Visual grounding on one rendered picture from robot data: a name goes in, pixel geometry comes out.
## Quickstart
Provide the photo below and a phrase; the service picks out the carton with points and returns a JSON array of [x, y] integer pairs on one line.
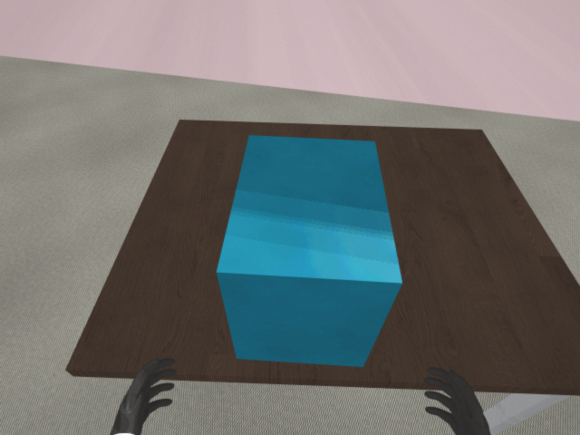
[[308, 270]]

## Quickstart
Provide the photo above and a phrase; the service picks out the right robot hand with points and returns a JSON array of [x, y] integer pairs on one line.
[[466, 417]]

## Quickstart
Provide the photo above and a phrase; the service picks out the table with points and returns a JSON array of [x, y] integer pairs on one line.
[[484, 292]]

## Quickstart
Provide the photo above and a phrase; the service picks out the left robot hand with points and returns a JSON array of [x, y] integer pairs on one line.
[[135, 406]]

